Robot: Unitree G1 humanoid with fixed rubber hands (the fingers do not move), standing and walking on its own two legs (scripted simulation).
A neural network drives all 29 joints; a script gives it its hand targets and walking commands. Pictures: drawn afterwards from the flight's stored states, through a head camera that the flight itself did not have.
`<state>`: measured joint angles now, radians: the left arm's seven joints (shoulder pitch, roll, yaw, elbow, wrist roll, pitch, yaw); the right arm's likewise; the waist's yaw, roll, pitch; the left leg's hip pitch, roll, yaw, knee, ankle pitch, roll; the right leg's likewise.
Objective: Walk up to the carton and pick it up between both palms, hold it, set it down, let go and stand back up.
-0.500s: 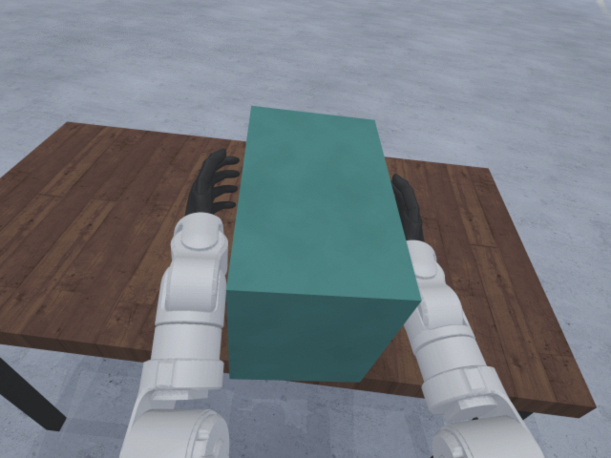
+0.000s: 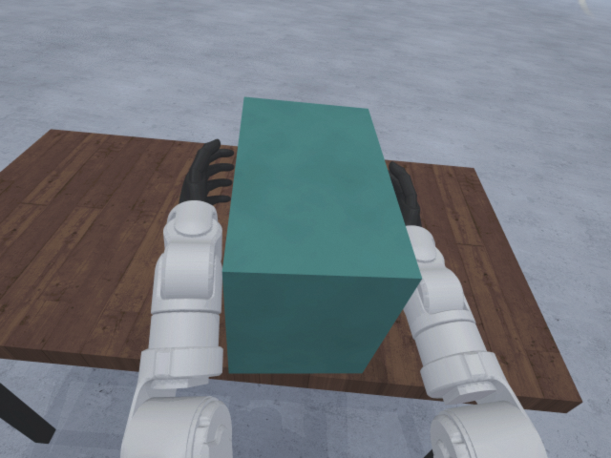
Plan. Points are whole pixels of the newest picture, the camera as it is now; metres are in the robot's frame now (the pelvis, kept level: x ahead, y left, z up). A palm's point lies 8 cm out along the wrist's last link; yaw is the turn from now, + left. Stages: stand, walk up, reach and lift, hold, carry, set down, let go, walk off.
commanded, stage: reach and lift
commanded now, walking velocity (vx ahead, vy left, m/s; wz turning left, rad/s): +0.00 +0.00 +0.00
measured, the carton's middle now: (302, 233) +0.36 -0.02 +0.15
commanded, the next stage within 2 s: hold in 0.20 s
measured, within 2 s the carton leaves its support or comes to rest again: neither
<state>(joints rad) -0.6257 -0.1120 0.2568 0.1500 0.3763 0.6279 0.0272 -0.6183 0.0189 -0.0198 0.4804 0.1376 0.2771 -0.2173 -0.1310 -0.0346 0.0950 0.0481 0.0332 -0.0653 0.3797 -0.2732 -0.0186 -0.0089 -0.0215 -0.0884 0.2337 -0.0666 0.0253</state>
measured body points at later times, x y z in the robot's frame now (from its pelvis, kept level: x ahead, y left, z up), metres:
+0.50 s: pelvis +0.00 +0.00 +0.00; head -0.05 +0.03 +0.44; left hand +0.37 +0.15 +0.21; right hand +0.37 -0.12 +0.19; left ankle -0.03 +0.13 -0.75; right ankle +0.05 -0.14 -0.75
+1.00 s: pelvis -0.01 +0.00 +0.00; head -0.05 +0.01 +0.45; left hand +0.37 +0.14 +0.21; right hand +0.37 -0.13 +0.18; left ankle -0.03 +0.13 -0.75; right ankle +0.05 -0.14 -0.75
